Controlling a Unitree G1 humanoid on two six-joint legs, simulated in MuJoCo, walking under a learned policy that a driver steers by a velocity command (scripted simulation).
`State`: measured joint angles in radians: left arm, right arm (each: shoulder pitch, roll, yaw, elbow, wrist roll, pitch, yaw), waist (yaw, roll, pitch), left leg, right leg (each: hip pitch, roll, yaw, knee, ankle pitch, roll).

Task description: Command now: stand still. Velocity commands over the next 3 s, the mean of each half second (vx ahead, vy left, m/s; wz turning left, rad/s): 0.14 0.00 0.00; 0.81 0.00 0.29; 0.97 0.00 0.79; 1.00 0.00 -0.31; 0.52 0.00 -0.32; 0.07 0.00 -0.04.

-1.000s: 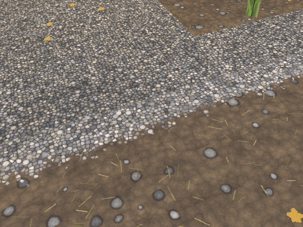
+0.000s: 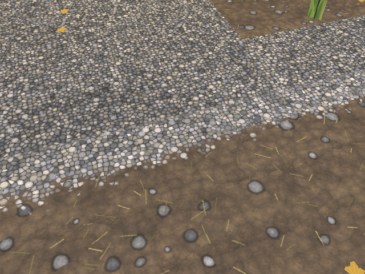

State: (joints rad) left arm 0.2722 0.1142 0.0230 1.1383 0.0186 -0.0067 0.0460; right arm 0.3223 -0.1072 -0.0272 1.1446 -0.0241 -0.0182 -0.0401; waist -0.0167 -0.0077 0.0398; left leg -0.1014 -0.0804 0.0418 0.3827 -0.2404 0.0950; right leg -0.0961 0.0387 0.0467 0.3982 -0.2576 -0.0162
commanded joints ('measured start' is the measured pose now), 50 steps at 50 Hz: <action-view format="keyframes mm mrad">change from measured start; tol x16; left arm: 1 49 56 7 -4 0 -4 2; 16 59 40 2 21 0 1 2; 21 -248 81 29 -160 32 -15 -40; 38 -514 135 45 -381 6 -40 -98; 41 -327 169 60 -364 1 -60 -85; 44 244 426 126 -238 54 -90 -46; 50 6 103 47 -208 15 -89 -50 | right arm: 1 78 -66 -8 -3 0 -5 -3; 36 299 -184 -54 -73 9 -91 21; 50 7 -94 -55 -245 -6 -43 91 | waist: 1 -1 11 56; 39 -83 91 159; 42 117 71 -80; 44 167 -325 -435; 47 57 -38 -102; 50 4 -103 -18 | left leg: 1 0 176 -164 -75 157 -27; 15 7 181 -179 -95 169 -43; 19 81 361 -521 -294 -781 148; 25 115 324 -385 -313 -339 131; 37 96 341 -260 -351 -97 143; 40 70 336 -243 -244 191 126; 42 -70 240 -142 171 588 88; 43 -309 157 -96 548 362 66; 44 -605 17 -100 886 -288 41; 50 -602 227 -102 947 59 56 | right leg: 1 -81 -122 92 -51 167 -40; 16 -94 -96 62 -21 45 -28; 19 -512 -11 -108 338 -307 -55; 27 -651 -87 -65 538 114 4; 36 -660 -121 -74 266 252 4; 40 -427 -68 -110 156 96 -21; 42 75 3 -137 149 31 -41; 44 584 -496 643 -132 -717 -114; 45 411 -477 708 -217 -745 -91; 50 -12 -304 43 -191 -69 10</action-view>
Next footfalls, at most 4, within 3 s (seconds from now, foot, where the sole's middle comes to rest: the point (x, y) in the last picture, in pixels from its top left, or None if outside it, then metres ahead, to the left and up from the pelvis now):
0.84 right None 0.37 -0.21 -0.78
1.34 left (180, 226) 0.72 0.02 -0.78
1.78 right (152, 138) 1.20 0.15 -0.78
2.22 left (102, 92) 1.55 0.44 -0.78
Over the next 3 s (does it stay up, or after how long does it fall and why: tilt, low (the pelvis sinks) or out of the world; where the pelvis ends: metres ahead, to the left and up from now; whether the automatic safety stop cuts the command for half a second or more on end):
stays up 1.55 0.31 0.00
